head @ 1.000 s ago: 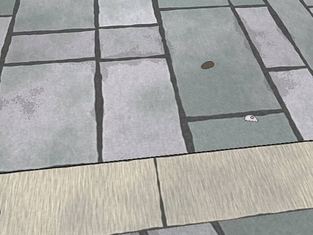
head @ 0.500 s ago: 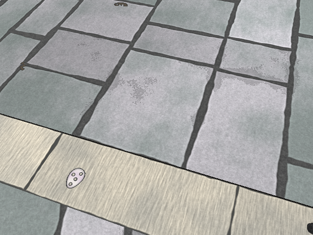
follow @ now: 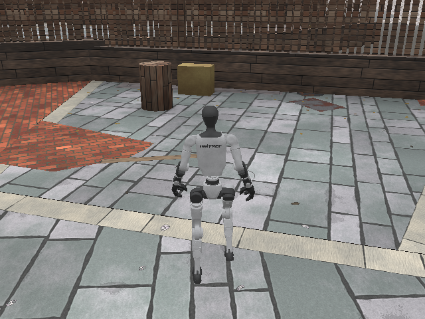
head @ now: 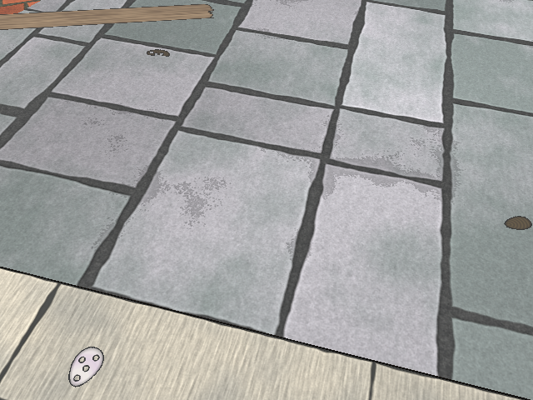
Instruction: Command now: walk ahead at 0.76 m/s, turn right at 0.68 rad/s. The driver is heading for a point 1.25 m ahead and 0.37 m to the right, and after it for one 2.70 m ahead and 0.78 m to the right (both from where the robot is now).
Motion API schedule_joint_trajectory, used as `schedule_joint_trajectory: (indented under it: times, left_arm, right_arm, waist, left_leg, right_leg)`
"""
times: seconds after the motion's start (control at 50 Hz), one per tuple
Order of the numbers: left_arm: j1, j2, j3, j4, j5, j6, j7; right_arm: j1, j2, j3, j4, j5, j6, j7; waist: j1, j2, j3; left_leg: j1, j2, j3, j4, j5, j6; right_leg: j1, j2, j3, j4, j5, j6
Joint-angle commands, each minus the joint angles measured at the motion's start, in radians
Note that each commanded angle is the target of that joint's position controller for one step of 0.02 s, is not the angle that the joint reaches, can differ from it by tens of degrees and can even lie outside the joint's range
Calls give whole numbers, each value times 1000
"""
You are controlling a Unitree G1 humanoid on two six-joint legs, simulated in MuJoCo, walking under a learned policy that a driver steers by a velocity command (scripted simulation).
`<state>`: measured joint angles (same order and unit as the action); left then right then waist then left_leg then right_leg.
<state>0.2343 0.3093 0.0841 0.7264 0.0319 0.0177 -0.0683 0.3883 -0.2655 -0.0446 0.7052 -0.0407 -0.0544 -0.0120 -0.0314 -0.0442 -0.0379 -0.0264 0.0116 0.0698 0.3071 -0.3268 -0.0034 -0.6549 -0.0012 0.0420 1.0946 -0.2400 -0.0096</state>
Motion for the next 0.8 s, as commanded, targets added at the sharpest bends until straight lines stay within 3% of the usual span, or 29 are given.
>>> schedule_joint_trajectory:
  times: [0.02, 0.08, 0.14, 0.16, 0.2, 0.22, 0.24, 0.26, 0.28, 0.3, 0.32, 0.34, 0.36, 0.4, 0.44, 0.46, 0.5, 0.56, 0.62, 0.66, 0.68, 0.7, 0.72, 0.74, 0.76, 0.78, 0.8]
  left_arm:
    - [-148, 61, 12, -103, 1, -1, -31]
    - [-238, 54, 0, -135, 5, 3, -42]
    - [-344, 37, -23, -177, 7, 1, -57]
    - [-364, 25, -32, -189, 5, 1, -57]
    - [-321, 17, -40, -188, -3, 2, -38]
    - [-237, 40, -32, -171, -8, 0, -25]
    - [-72, 80, -14, -133, -14, -5, -13]
    - [151, 137, 15, -69, -12, -16, 1]
    - [259, 215, 50, -16, -5, -16, 24]
    - [160, 340, 76, -40, -5, 1, 31]
    - [196, 320, 77, -63, -15, 6, 32]
    - [195, 297, 70, -31, -13, 0, 45]
    - [179, 249, 58, -15, -11, -13, 54]
    - [84, 191, 33, -28, -12, -38, 67]
    - [80, 155, 16, -29, -25, -62, 62]
    - [87, 154, 14, -28, -31, -72, 59]
    - [112, 158, 14, -22, -27, -84, 58]
    - [164, 175, 25, -2, -32, -88, 53]
    - [196, 201, 32, 24, -45, -92, 63]
    - [178, 226, 35, 36, -43, -96, 74]
    - [166, 255, 37, 41, -28, -98, 73]
    - [120, 257, 35, 47, -11, -99, 70]
    - [96, 180, 17, 43, 8, -111, 73]
    - [220, 9, -25, -3, -34, -115, 62]
    - [212, 65, -37, 2, -18, -120, 60]
    - [121, 98, -32, 4, -8, -112, 57]
    - [37, 110, -37, -13, 8, -110, 50]
  right_arm:
    - [-8, -127, -33, -36, 1, -31, 3]
    - [37, -120, -31, 7, -4, -41, 1]
    - [68, -130, -31, 51, -5, -45, -7]
    - [80, -140, -32, 68, -5, -43, -9]
    - [78, -178, -34, 88, -2, -37, -14]
    - [83, -211, -40, 96, -4, -25, -18]
    - [66, -252, -51, 92, -7, -9, -19]
    - [25, -271, -55, 72, 1, -3, -15]
    - [16, -217, -42, 59, -8, -11, -4]
    - [-5, -91, -10, -52, 8, -31, 22]
    - [-157, -167, -16, -101, 0, -54, 24]
    - [-204, -157, -10, -120, 10, -68, 24]
    - [-171, -142, 1, -103, 7, -74, 20]
    - [-114, -126, 10, -83, -27, -43, 19]
    - [-117, -122, 12, -85, -40, -4, 23]
    - [-173, -115, 17, -106, -40, 6, 25]
    - [-326, -100, 29, -167, -26, 8, 34]
    - [-431, -77, 44, -190, -7, -1, 48]
    - [-471, -100, 41, -205, 4, -9, 44]
    - [-358, -138, 24, -167, 3, -12, 31]
    - [-221, -190, 0, -130, 9, -15, 16]
    - [-7, -217, -20, -72, 15, -13, -3]
    - [201, -269, -45, -20, 2, -14, -28]
    - [190, -364, -67, -3, -36, -21, -22]
    - [104, -300, -64, -8, -11, -17, 4]
    - [-5, -215, -52, -15, 2, -21, 16]
    - [-20, -170, -45, 5, 10, -22, 23]
  waist:
    - [-17, 164, 148]
    - [-30, 148, 199]
    - [-52, 135, 241]
    - [-52, 131, 245]
    - [-4, 149, 177]
    - [50, 176, 105]
    - [136, 201, 5]
    - [239, 189, -110]
    - [259, 78, -164]
    - [133, -226, -202]
    - [204, -31, -243]
    - [177, 2, -125]
    - [111, 88, -9]
    - [13, 102, 65]
    - [-14, 79, 103]
    - [-6, 76, 133]
    - [29, 55, 191]
    - [87, 21, 161]
    - [108, 0, 105]
    - [54, -1, 12]
    - [-18, -13, -77]
    - [-149, -9, -163]
    - [-232, 41, -238]
    - [-95, 414, -316]
    - [-78, 369, -294]
    - [-49, 209, -139]
    - [-46, 83, -65]
  left_leg:
    - [46, 247, -123, -215, -45, 96]
    - [64, 249, -13, -233, 48, 87]
    - [78, 245, 97, -259, 192, 79]
    - [97, 247, 132, -241, 336, 75]
    - [130, 246, 204, -94, 1003, 62]
    - [166, 264, 210, 52, 1308, 60]
    - [143, 286, 206, 271, 1457, 67]
    - [-3, 285, 187, 547, 1375, 66]
    - [-279, 206, 168, 875, 760, 39]
    - [-719, -26, 82, 1260, -127, -28]
    - [-819, -9, -141, 1302, -31, -8]
    - [-852, 37, -152, 1262, 9, 2]
    - [-794, 85, -144, 1147, 41, 6]
    - [-662, 124, -148, 1033, 6, -16]
    - [-632, 140, -132, 934, -48, -47]
    - [-630, 143, -108, 858, -25, -59]
    - [-630, 124, -64, 679, 123, -79]
    - [-538, 60, -45, 426, 368, -65]
    - [-458, 13, -59, 295, 427, -29]
    - [-267, -42, -49, 235, 368, 0]
    - [-126, -59, -53, 262, 276, 17]
    - [62, -37, -22, 248, 231, 35]
    - [273, 75, -132, 291, -13, 64]
    - [456, 358, -728, 135, -246, 209]
    - [404, 349, -1017, -18, -328, 258]
    - [265, 309, -862, -21, -311, 268]
    - [142, 270, -741, -22, -200, 265]
  right_leg:
    - [-292, -56, 5, 119, 84, 2]
    - [-314, -71, -31, 30, 125, -17]
    - [-237, -78, -143, -146, 119, -68]
    - [-198, -67, -180, -203, 90, -95]
    - [0, 19, -269, -287, 12, -162]
    - [104, 73, -290, -283, -52, -188]
    - [283, 120, -285, -276, -131, -213]
    - [586, 149, -226, -344, -121, -245]
    - [869, 63, -21, -432, -216, -264]
    - [1061, -212, 614, -685, -498, -401]
    - [1061, -235, 777, -800, -475, -395]
    - [961, -239, 708, -834, -367, -373]
    - [783, -210, 612, -846, -229, -342]
    - [535, -116, 443, -858, -114, -323]
    - [407, -68, 384, -890, -71, -338]
    - [349, -44, 354, -920, -56, -334]
    - [284, -5, 329, -967, 32, -316]
    - [343, 17, 309, -940, 306, -261]
    - [503, -27, 342, -883, 580, -223]
    - [592, -32, 323, -757, 872, -176]
    - [623, -47, 322, -595, 990, -155]
    - [585, -35, 279, -365, 983, -145]
    - [432, 13, 212, -35, 760, -134]
    - [98, 195, 130, 345, -156, -79]
    - [-19, 166, 141, 384, -180, -102]
    - [-53, 93, 141, 357, -83, -106]
    - [-34, 60, 115, 306, -55, -102]
